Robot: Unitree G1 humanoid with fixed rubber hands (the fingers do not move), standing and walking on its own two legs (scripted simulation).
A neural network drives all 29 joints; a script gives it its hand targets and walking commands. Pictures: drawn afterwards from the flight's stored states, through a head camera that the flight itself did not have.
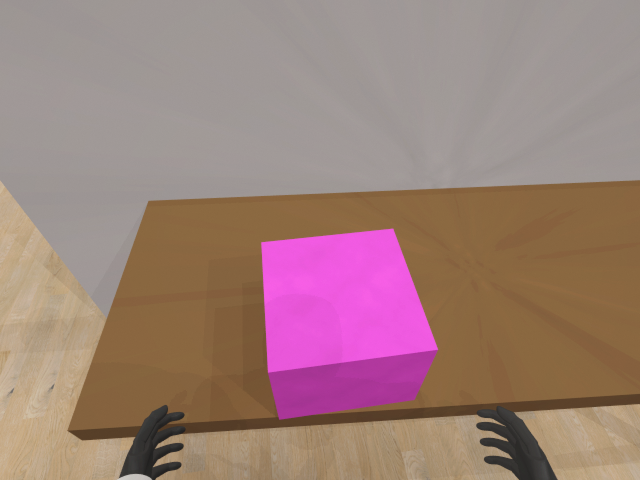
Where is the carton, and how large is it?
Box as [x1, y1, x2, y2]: [261, 229, 437, 419]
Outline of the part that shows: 393,229 261,242 268,374 279,419 414,399 437,348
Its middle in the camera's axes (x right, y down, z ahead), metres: +0.03 +0.13 +0.62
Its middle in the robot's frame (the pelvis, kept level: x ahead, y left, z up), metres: +0.36 +0.01 -0.07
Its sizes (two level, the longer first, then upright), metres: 0.215 0.214 0.170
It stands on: a table, 0.63 m high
